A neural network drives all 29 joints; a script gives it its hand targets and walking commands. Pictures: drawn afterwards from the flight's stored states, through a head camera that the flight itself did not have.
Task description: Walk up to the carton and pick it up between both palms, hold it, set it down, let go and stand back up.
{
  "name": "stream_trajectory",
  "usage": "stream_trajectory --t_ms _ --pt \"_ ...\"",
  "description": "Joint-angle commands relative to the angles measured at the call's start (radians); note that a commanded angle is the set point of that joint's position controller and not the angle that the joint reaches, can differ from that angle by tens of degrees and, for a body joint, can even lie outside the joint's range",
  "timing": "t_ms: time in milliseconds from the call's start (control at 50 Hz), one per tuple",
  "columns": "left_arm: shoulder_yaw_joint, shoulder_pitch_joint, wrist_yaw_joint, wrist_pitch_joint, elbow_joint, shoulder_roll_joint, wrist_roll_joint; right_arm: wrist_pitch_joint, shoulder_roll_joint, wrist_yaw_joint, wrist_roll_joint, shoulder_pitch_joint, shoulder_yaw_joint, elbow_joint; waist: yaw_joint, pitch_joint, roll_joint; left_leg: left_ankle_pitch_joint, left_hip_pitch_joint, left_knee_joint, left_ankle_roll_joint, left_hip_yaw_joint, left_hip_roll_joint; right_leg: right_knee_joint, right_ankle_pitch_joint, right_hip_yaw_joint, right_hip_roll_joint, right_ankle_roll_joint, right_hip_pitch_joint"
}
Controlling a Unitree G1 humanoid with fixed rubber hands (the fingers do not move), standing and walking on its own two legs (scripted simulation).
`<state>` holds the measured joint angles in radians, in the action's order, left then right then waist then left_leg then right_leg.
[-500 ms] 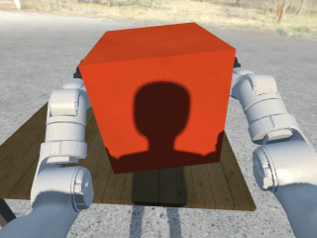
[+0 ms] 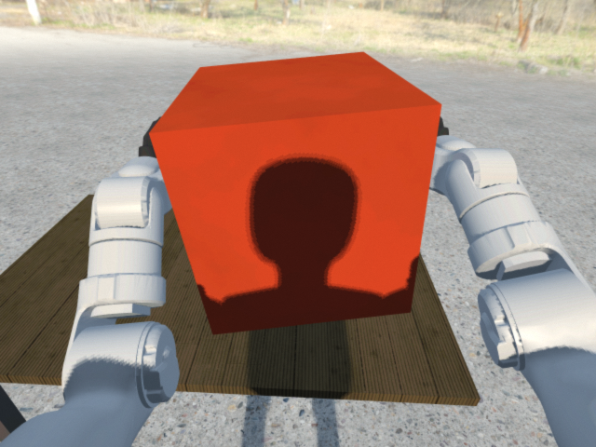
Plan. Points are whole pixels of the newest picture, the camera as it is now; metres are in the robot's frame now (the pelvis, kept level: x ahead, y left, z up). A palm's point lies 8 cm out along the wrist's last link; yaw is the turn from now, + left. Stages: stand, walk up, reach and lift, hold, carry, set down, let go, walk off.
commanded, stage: hold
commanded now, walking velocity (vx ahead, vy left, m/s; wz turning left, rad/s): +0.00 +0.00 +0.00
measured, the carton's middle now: (295, 178) +0.41 +0.00 +0.25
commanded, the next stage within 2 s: none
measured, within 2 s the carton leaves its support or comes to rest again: neither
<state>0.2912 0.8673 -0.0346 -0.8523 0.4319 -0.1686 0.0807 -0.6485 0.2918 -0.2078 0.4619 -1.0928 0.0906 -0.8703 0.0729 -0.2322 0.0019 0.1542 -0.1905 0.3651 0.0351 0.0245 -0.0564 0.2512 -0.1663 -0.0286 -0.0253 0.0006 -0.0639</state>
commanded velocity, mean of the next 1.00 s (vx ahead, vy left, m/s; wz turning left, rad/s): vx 0.00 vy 0.00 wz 0.00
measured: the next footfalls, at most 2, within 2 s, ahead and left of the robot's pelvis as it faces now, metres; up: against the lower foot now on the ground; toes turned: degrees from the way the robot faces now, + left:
none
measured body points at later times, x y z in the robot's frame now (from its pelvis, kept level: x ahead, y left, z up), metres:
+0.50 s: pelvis +0.00 +0.01 +0.00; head -0.10 +0.03 +0.44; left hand +0.38 +0.18 +0.28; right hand +0.38 -0.17 +0.30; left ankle +0.03 +0.14 -0.75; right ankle -0.02 -0.12 -0.75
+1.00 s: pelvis +0.00 +0.00 +0.00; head -0.10 +0.02 +0.44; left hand +0.38 +0.18 +0.28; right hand +0.38 -0.17 +0.30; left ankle +0.03 +0.14 -0.75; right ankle -0.02 -0.12 -0.75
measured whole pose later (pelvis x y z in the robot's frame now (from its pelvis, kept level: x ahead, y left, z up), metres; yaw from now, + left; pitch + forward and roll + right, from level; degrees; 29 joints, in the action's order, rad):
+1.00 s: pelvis +0.00 +0.00 +0.00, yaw +0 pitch -1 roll -1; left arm 0.29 0.89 -0.02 -0.84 0.46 -0.18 0.08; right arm -0.66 0.28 -0.21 0.44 -1.10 0.07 -0.87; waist 0.07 -0.24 0.00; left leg 0.14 -0.20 0.36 0.03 0.03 -0.05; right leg 0.25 -0.16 -0.03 -0.02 0.00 -0.08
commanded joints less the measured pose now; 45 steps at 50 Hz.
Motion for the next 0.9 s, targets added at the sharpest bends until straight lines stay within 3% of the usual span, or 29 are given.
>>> stream_trajectory --t_ms 0,200,400,660,880 --pt "-0.332 0.838 0.174 0.085 -0.214 0.565 -0.154 0.024 -0.669 0.125 0.165 -0.743 0.111 0.404 0.016 -0.288 -0.042 -0.216 0.18 0.001 0.01 0.01 0.099 -0.012 0.274 0.049 -0.043 0.062 0.013" --pt "-0.337 0.838 0.164 0.088 -0.207 0.587 -0.17 0.027 -0.667 0.135 0.149 -0.757 0.112 0.413 0.006 -0.299 -0.039 -0.197 0.179 -0.01 0.008 0.014 0.086 -0.017 0.215 0.041 -0.055 0.048 -0.01" --pt "-0.352 0.863 0.152 0.086 -0.209 0.615 -0.182 0.029 -0.647 0.16 0.142 -0.756 0.095 0.363 0.003 -0.303 -0.074 -0.198 0.179 -0.013 0.024 0.017 0.073 -0.018 0.177 0.047 -0.061 0.029 -0.034" --pt "-0.321 0.853 0.155 0.086 -0.19 0.58 -0.163 0.031 -0.669 0.152 0.16 -0.771 0.11 0.372 -0.008 -0.306 -0.032 -0.207 0.176 -0.005 0.005 0.013 0.086 -0.015 0.224 0.048 -0.056 0.049 -0.009" --pt "-0.321 0.854 0.171 0.095 -0.166 0.578 -0.161 0.032 -0.676 0.133 0.15 -0.773 0.103 0.385 0.007 -0.291 -0.027 -0.184 0.168 -0.01 0.0 0.011 0.093 -0.02 0.224 0.049 -0.046 0.055 -0.007"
